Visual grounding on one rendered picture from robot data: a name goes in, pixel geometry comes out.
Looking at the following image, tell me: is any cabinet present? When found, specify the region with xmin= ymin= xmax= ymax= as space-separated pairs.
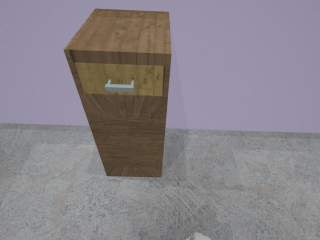
xmin=63 ymin=8 xmax=172 ymax=178

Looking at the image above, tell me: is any drawer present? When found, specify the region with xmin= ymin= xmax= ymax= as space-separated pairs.
xmin=75 ymin=62 xmax=164 ymax=96

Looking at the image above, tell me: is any handle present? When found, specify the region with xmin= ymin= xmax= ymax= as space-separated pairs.
xmin=105 ymin=79 xmax=135 ymax=93

